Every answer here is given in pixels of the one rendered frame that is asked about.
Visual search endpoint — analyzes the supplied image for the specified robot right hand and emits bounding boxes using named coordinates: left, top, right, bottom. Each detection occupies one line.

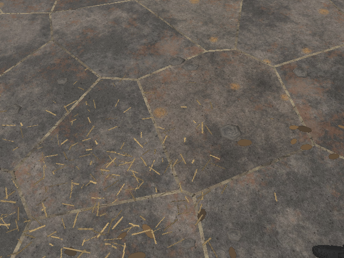
left=312, top=245, right=344, bottom=258

